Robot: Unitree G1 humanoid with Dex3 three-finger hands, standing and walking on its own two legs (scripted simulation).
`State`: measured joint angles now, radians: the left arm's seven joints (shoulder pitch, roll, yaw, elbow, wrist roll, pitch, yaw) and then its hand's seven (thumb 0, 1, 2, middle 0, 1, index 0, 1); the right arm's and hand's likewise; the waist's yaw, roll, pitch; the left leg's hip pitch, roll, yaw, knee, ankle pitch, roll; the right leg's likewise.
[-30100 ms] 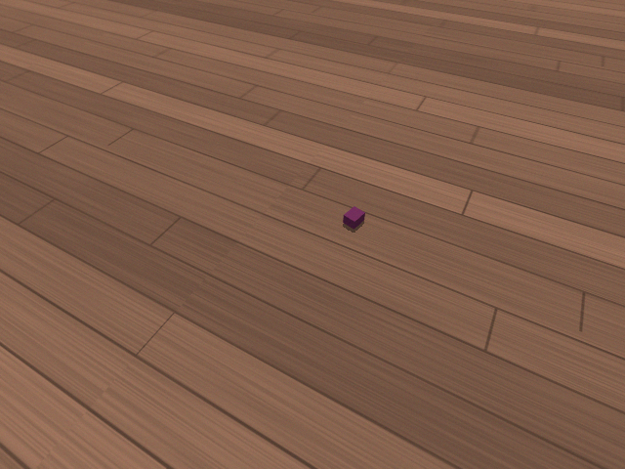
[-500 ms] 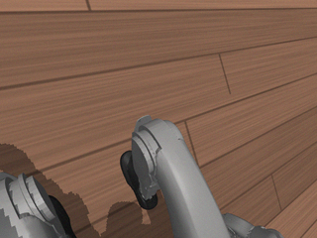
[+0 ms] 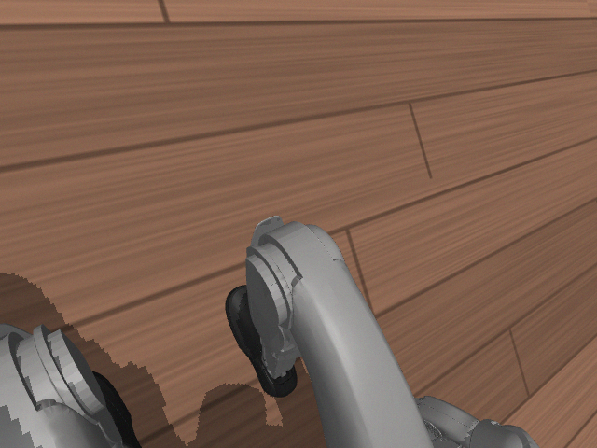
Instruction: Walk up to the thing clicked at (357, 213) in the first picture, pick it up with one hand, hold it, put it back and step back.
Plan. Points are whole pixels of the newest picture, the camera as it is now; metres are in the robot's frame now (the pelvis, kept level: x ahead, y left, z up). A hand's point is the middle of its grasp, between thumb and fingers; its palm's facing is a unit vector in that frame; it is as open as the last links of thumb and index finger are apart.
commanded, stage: open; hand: left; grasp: from above
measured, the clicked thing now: out of the picture +0.41 +0.33 -0.28
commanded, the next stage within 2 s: withdraw in 0.44 s
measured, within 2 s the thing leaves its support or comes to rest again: neither
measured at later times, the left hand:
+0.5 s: hand out of the picture +0.41 +0.31 -0.25, palm faces +0.06 -0.50 -0.86, open 12.8 cm
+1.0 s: hand out of the picture +0.43 +0.36 -0.14, palm faces +0.00 -0.38 -0.92, open 14.0 cm
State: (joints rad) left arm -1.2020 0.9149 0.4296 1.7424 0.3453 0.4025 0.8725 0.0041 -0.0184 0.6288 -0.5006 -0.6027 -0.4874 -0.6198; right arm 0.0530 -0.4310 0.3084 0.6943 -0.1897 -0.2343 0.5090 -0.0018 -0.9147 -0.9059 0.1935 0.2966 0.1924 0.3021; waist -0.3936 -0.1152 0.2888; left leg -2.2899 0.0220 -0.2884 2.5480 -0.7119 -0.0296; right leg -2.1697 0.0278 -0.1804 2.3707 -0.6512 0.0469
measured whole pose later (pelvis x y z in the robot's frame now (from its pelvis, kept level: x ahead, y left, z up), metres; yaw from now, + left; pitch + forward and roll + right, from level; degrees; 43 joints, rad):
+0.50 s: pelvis +0.00 +0.00 +0.00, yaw +0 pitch +24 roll -13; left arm -1.20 0.91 0.43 1.74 0.34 0.40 0.87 0.00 -0.28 0.83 -0.25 -0.87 -0.24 -0.88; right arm 0.04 -0.43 0.31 0.70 -0.19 -0.23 0.51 0.00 -0.91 -0.90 0.19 0.30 0.19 0.30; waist -0.40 -0.11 0.29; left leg -2.28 0.02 -0.29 2.55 -0.72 -0.03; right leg -2.16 0.02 -0.18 2.37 -0.66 0.04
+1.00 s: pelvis +0.00 +0.00 +0.02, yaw +2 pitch +31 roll -11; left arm -1.03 0.68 0.25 1.35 0.59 0.48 0.63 0.00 -0.51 0.98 -0.10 -1.00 -0.11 -0.99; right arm 0.15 -0.37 0.12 0.81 -0.11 -0.22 0.45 0.00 -0.92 -0.90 0.19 0.30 0.19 0.30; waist -0.25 0.01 0.02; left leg -2.33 0.04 -0.21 2.45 -0.69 -0.01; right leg -2.23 0.02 -0.12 2.31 -0.64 0.04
